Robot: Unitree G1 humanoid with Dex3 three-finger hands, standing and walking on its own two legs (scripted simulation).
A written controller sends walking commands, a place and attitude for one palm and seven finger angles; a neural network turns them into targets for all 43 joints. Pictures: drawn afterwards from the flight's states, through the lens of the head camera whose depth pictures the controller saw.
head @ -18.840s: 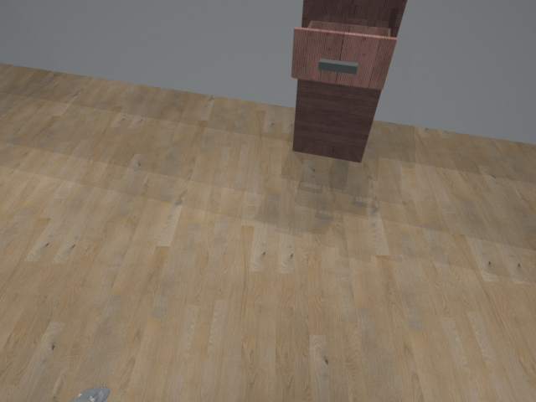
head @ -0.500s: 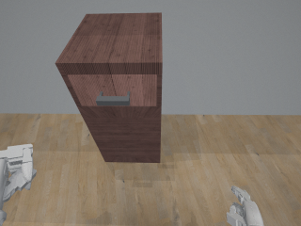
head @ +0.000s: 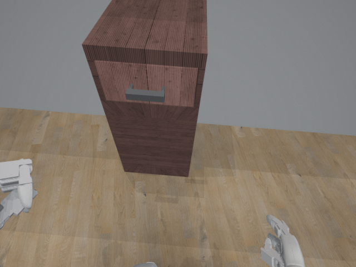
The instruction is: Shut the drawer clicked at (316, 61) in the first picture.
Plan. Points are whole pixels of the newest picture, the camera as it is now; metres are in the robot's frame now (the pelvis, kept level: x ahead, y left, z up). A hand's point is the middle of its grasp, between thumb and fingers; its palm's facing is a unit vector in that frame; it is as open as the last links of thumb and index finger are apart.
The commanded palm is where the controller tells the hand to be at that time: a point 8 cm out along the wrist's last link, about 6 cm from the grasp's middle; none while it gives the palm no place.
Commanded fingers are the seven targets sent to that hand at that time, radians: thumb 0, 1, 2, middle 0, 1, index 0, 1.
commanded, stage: step back with the hand held close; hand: left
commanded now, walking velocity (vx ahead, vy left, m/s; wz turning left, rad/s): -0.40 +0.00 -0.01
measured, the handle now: (146, 91) +0.68 +0.16 -0.05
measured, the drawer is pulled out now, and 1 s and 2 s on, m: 0.00 0.00 0.00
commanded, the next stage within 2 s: stop stepping back and stand still in 0.64 s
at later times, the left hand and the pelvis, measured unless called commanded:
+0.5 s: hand out of the picture +0.14 +0.25 +0.18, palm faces +0.37 -0.79 -0.48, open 3.2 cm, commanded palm +0.08 +0.28 +0.19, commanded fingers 0.00 0.90 0.90 -1.40 -1.60 -1.40 -1.60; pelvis -0.05 +0.00 +0.00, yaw +0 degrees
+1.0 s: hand out of the picture +0.06 +0.25 +0.16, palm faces +0.32 -0.86 -0.40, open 3.2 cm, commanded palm -0.01 +0.28 +0.19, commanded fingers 0.00 0.90 0.90 -1.40 -1.60 -1.40 -1.60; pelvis -0.16 +0.01 +0.01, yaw -3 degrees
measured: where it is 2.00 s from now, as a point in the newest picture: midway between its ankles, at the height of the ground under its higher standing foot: outside the picture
